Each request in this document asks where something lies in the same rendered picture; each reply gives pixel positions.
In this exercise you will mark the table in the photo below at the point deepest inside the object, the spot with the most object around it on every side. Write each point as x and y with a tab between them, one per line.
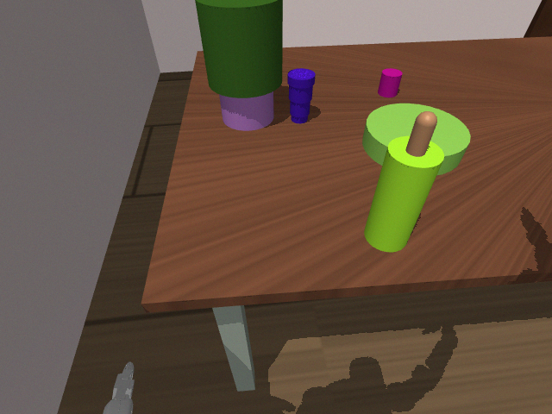
278	214

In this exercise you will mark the left robot hand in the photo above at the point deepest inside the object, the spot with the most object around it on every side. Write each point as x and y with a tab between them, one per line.
121	402

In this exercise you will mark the potted plant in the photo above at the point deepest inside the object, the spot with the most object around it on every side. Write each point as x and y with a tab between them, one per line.
242	43

